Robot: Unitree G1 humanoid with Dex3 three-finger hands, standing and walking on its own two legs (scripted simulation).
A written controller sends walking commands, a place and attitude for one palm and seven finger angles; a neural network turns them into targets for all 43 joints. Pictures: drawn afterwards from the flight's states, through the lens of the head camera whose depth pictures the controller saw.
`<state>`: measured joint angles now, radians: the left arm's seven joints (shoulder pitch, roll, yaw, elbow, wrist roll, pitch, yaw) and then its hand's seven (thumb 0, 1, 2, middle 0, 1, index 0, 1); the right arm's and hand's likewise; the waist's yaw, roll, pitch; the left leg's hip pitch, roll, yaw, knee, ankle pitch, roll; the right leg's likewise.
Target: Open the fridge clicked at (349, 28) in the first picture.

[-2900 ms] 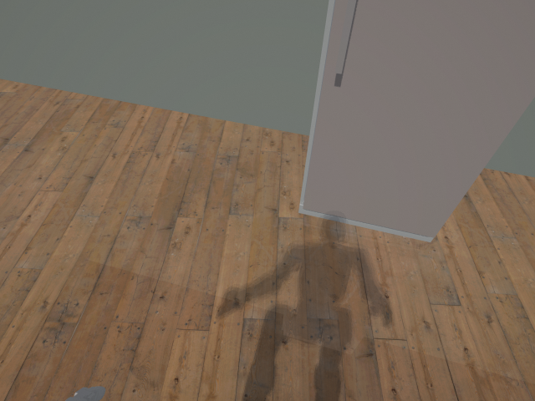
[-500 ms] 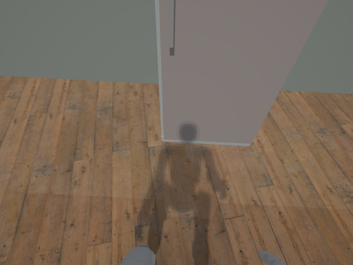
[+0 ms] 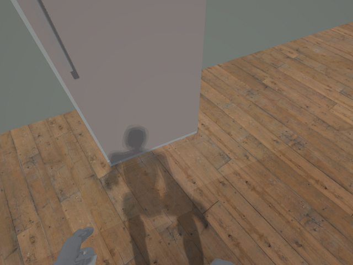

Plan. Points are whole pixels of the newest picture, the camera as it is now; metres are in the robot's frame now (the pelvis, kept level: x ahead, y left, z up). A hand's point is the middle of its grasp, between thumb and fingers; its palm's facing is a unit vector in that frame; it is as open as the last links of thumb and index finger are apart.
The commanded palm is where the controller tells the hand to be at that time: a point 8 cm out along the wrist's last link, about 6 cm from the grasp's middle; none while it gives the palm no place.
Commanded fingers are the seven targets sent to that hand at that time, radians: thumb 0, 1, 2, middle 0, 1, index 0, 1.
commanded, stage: walk to a spot facing it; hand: left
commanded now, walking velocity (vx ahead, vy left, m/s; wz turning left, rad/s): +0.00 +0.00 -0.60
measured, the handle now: (44, 20) +0.70 +0.38 +0.19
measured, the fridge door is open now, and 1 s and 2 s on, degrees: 0 0 0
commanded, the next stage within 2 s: turn to face it in 1.82 s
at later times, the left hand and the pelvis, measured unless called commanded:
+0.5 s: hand (95, 256) +0.16 +0.22 -0.15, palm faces -0.24 -0.95 -0.18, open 7.4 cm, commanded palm none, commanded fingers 0.00 0.90 0.90 -0.20 -0.30 -0.20 -0.30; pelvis +0.03 +0.05 +0.02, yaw -17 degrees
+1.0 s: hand (128, 236) +0.21 +0.14 -0.14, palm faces -0.54 -0.80 -0.25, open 7.4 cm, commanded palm none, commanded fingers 0.00 0.90 0.90 -0.20 -0.30 -0.20 -0.30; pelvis +0.01 +0.03 +0.02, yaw -35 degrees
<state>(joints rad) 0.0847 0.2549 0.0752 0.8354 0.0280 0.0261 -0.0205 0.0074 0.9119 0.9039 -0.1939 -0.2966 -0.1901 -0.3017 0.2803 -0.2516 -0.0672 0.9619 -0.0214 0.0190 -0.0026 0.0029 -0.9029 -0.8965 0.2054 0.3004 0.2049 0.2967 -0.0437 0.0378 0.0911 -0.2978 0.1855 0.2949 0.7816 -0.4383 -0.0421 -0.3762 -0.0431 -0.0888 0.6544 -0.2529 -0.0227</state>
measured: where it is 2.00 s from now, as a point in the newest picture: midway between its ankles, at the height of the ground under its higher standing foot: outside the picture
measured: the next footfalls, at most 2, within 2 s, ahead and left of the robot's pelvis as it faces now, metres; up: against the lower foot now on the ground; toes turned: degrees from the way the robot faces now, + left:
left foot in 0.32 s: +0.09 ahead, +0.14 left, +0.00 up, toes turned -5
right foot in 0.74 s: +0.00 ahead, -0.09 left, +0.00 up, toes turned -33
